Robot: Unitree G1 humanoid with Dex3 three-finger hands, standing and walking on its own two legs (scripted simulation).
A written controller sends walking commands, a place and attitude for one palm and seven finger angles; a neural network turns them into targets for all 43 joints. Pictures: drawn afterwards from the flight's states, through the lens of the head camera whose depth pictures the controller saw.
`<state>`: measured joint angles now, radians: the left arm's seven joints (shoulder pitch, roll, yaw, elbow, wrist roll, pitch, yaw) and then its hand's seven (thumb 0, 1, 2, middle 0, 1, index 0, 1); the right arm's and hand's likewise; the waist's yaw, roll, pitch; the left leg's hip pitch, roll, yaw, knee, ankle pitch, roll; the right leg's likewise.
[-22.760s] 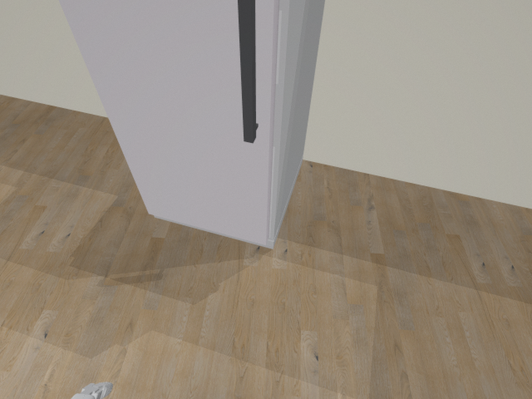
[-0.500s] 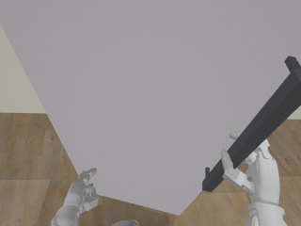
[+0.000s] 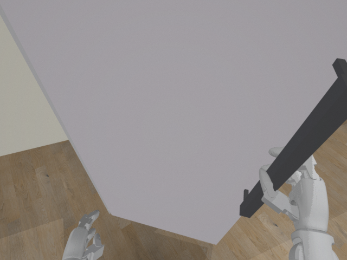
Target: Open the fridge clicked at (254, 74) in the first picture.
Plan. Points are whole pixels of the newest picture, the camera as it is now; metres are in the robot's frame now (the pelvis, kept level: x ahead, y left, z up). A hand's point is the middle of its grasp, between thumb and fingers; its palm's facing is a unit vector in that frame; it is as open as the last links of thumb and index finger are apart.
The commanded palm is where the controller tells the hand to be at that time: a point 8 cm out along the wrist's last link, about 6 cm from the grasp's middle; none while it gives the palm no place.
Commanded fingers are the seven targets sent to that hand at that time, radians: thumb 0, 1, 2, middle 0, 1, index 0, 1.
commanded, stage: walk backward, drawing the door open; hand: right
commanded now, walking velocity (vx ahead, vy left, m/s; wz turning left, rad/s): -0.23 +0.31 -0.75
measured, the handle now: (277, 162) +0.29 -0.16 +0.14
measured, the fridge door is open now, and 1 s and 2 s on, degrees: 35 75 71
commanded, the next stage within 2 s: stop walking and hold the door back in 0.88 s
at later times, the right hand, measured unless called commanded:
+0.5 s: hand out of the picture +0.06 -0.04 +0.13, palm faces +0.47 +0.84 -0.28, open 7.1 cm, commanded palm +0.01 -0.07 +0.13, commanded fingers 0.00 -0.90 -0.90 0.45 1.40 0.45 1.40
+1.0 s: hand out of the picture -0.02 +0.08 +0.12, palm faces +0.78 +0.54 -0.32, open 7.2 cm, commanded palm -0.07 +0.05 +0.13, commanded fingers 0.00 -0.90 -0.90 0.45 1.40 0.45 1.40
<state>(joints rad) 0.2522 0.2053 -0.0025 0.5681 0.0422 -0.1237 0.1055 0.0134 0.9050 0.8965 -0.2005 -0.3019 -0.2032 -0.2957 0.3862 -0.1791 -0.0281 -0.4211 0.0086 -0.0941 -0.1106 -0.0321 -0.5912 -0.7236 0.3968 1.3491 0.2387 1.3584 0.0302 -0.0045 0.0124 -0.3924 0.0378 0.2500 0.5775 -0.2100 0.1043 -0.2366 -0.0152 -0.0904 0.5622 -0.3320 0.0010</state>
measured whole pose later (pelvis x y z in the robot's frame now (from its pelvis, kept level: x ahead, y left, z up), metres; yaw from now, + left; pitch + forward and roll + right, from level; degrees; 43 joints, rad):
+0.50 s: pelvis -0.11 +0.19 +0.01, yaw -22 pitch -2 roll -3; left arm 0.20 0.19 0.04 0.66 0.04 -0.13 0.11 0.01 0.90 0.90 -0.20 -0.30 -0.20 -0.30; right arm 0.34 -0.20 -0.08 -0.36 0.00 -0.11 -0.06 -0.06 -0.56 -0.72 0.39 1.33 0.23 1.37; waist 0.02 0.00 0.10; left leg -0.27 0.06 0.18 0.51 -0.22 0.07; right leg -0.47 0.01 -0.12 1.14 -0.56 0.06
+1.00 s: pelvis -0.11 +0.40 +0.00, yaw -40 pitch -2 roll +2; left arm 0.16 0.17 0.01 0.63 0.00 -0.13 0.05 0.01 0.90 0.90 -0.21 -0.30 -0.21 -0.30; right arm 0.24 -0.25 -0.20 -0.32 0.02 -0.08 -0.09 -0.08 -0.55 -0.78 0.41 1.36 0.21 1.35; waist 0.01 -0.08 0.14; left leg -0.31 0.02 0.07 0.59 -0.23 -0.03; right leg -0.47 -0.11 0.16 0.86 -0.45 0.06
